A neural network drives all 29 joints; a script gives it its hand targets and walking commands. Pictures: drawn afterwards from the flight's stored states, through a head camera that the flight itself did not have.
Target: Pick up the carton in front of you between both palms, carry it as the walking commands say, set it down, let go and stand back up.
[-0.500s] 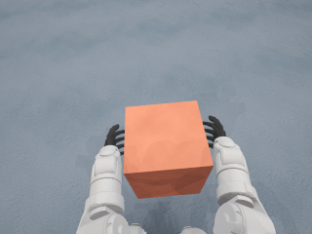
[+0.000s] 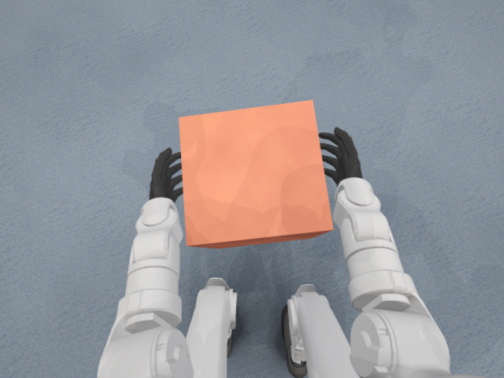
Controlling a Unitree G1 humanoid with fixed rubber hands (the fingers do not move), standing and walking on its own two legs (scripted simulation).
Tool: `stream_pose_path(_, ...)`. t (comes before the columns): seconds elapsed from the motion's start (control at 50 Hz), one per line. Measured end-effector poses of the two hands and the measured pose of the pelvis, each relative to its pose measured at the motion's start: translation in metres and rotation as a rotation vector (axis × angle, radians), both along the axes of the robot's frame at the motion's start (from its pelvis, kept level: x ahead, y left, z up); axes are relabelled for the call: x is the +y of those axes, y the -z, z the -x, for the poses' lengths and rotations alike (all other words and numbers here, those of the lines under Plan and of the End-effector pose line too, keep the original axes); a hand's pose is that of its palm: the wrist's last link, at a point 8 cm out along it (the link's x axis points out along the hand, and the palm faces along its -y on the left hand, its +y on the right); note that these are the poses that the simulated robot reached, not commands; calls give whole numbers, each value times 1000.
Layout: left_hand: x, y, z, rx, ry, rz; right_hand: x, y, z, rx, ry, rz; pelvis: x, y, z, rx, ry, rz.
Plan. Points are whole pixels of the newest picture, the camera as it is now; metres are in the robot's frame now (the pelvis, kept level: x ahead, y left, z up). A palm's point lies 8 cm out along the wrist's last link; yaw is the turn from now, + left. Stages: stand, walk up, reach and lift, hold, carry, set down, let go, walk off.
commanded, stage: set down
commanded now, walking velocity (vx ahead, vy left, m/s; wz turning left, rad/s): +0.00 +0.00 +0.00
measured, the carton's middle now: (256, 188) +0.43 +0.02 -0.15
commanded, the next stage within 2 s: none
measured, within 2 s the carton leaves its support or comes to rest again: rests again in 1.62 s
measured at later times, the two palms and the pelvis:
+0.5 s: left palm (185, 201) +0.43 +0.18 -0.24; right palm (322, 181) +0.47 -0.12 -0.23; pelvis -0.03 +0.01 -0.13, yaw -1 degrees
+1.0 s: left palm (193, 198) +0.47 +0.19 -0.37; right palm (305, 185) +0.51 -0.11 -0.38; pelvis -0.04 +0.01 -0.22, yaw +0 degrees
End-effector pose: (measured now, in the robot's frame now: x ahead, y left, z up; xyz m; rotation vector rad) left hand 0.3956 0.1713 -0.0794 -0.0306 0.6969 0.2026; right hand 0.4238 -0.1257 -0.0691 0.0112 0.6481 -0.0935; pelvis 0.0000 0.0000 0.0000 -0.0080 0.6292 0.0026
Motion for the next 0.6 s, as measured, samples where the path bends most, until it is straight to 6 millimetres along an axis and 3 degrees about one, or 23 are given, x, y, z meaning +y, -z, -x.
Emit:
stream_pose_path(0.12,-3,33,-12,18,8,9,-3,31,-10,19,3,15,3,26,4,67,5,2)
stream_pose_path(0.28,-2,89,-20,27,-1,10,-2,88,-22,27,-13,20,9,68,13,130,13,0)
stream_pose_path(0.6,5,192,-38,36,-30,19,6,186,-51,36,-51,33,14,148,32,154,14,4)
